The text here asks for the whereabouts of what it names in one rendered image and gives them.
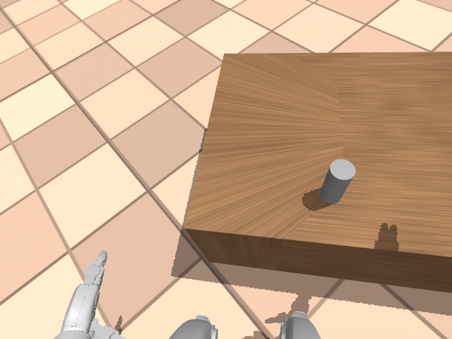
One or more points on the left robot hand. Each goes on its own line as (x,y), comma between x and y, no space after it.
(80,315)

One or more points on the can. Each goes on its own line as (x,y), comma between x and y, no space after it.
(337,180)

